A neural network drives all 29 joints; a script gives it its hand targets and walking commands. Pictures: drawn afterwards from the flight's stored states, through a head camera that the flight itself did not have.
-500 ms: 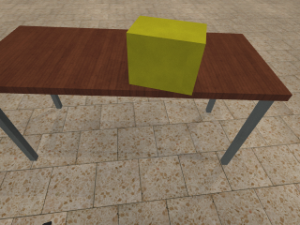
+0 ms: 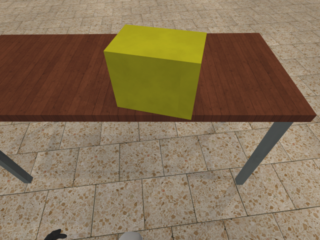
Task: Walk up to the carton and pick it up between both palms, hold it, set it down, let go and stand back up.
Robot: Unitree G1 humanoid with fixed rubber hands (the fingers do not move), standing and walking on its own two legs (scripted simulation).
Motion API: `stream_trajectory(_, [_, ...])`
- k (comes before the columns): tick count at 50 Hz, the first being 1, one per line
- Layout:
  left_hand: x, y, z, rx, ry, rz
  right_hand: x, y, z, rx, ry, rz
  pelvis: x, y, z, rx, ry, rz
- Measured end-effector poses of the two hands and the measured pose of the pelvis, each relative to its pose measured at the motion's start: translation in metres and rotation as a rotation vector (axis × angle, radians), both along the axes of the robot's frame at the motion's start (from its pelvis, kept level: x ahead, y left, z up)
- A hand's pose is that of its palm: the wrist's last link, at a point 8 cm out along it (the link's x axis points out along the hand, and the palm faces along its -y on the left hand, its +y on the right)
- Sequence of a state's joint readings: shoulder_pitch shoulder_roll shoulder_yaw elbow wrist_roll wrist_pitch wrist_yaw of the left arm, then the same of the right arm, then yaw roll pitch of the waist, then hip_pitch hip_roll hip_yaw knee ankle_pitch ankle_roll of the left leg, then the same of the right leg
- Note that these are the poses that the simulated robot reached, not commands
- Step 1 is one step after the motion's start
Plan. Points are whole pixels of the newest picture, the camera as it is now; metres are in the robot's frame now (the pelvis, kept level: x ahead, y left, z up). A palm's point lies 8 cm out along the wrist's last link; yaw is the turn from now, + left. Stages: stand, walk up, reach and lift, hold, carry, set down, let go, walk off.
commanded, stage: walk up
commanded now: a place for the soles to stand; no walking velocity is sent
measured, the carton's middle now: (158, 72) +0.62 +0.04 +0.07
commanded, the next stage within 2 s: none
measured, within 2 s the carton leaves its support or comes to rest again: neither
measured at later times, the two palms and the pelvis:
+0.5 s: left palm out of the picture +0.12 +0.34 -0.08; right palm out of the picture +0.13 -0.30 -0.06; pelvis +0.03 +0.02 -0.01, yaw +1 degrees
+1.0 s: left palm out of the picture +0.12 +0.37 -0.08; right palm (279, 213) +0.20 -0.27 -0.05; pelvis +0.06 +0.05 +0.00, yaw +2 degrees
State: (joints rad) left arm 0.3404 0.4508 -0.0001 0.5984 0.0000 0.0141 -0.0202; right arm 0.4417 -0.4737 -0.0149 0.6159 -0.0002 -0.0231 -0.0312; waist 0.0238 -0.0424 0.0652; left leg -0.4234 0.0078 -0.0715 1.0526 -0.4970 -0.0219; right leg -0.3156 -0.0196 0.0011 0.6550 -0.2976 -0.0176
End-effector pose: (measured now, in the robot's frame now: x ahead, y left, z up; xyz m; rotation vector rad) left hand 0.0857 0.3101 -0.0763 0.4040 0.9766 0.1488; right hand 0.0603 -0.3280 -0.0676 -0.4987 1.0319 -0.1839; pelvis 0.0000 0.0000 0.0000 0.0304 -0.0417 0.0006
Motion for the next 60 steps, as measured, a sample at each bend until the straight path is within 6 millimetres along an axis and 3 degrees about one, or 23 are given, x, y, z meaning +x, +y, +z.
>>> stream_trajectory(5, [-0.006, 0.010, 0.002, 0.010, 0.029, 0.034, 0.034, 0.009, 0.003, 0.004, -0.025, 0.035, 0.012, 0.005, 0.003, -0.010, 0.008, 0.003])
stream_trajectory(10, [0.004, 0.025, -0.015, -0.007, 0.011, 0.041, 0.055, 0.023, 0.002, -0.019, -0.071, 0.049, 0.020, 0.020, -0.009, -0.035, -0.016, 0.009])
stream_trajectory(13, [0.013, 0.026, -0.019, -0.027, -0.005, 0.042, 0.061, 0.032, 0.008, -0.020, -0.093, 0.045, 0.022, 0.024, -0.008, -0.035, -0.023, 0.015])
stream_trajectory(17, [0.019, 0.028, -0.017, -0.020, -0.013, 0.025, 0.064, 0.029, 0.013, -0.030, -0.107, 0.042, 0.021, 0.022, -0.007, -0.041, -0.022, 0.008])
stream_trajectory(27, [0.036, 0.035, -0.007, 0.010, -0.032, 0.002, 0.072, 0.030, 0.010, -0.019, -0.099, 0.037, 0.028, 0.022, -0.006, -0.043, -0.010, 0.008])
stream_trajectory(37, [0.058, 0.036, -0.003, 0.011, -0.067, -0.011, 0.097, 0.033, 0.015, -0.017, -0.139, 0.054, 0.034, 0.023, -0.005, -0.044, 0.000, 0.008])
stream_trajectory(44, [0.058, 0.037, 0.004, 0.005, -0.076, -0.011, 0.111, 0.037, 0.022, -0.003, -0.163, 0.066, 0.040, 0.025, 0.000, -0.041, 0.012, 0.012])
stream_trajectory(51, [0.039, 0.071, -0.005, 0.016, 0.002, 0.028, 0.144, 0.067, 0.020, 0.009, -0.165, 0.124, 0.061, 0.051, -0.004, -0.044, 0.025, 0.034])
stream_trajectory(54, [0.055, 0.078, -0.009, 0.005, 0.002, 0.026, 0.152, 0.077, 0.022, 0.007, -0.173, 0.116, 0.074, 0.059, -0.004, -0.051, 0.011, 0.048])
stream_trajectory(60, [0.103, 0.072, -0.007, -0.022, -0.041, -0.001, 0.153, 0.067, 0.035, -0.032, -0.135, 0.086, 0.100, 0.058, 0.003, -0.064, -0.001, 0.074])
